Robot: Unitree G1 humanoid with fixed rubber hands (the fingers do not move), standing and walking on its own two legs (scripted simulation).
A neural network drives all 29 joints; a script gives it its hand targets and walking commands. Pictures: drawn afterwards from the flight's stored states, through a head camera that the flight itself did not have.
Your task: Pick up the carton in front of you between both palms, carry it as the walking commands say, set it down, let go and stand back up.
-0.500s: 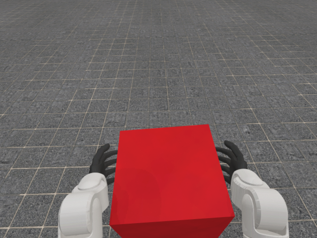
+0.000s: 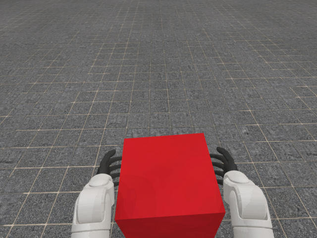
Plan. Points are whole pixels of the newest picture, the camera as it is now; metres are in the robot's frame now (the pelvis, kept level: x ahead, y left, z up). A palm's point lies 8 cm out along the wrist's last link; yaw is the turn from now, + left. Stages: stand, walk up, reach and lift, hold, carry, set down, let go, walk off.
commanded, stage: carry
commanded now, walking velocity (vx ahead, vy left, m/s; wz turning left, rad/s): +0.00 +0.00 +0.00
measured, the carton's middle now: (168, 194) +0.27 +0.00 -0.03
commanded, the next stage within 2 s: hold in 0.96 s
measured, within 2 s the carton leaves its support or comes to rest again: neither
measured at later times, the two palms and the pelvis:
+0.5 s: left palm (105, 180) +0.27 +0.16 +0.04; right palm (224, 178) +0.28 -0.14 +0.04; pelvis -0.02 +0.01 +0.00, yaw +0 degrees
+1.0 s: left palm (100, 183) +0.27 +0.16 +0.04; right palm (221, 181) +0.27 -0.13 +0.04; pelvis -0.02 +0.01 +0.00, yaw +1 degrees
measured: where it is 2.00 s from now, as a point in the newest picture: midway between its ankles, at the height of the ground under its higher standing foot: outside the picture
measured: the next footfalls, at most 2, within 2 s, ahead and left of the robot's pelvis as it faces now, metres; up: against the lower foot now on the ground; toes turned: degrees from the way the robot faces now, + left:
none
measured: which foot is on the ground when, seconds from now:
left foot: down 0.00-1.00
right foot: down 0.00-1.00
